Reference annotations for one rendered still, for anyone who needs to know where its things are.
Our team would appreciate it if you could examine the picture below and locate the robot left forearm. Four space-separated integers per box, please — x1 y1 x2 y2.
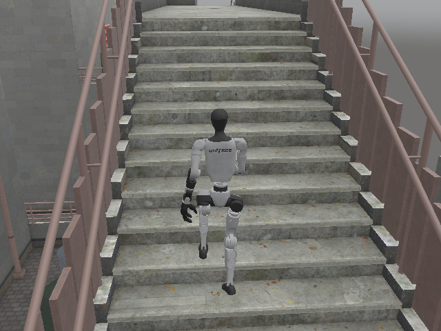
182 168 196 204

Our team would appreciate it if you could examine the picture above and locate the robot head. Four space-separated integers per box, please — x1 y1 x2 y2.
208 109 232 142

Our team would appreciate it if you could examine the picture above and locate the left robot hand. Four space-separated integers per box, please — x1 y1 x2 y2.
181 203 197 223

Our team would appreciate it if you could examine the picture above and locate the right robot upper arm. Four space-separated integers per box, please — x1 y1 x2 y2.
234 138 247 173

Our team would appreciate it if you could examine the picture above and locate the left robot upper arm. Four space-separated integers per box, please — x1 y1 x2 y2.
190 139 206 179

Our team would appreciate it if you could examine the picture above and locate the robot torso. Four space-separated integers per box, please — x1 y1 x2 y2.
204 136 236 208

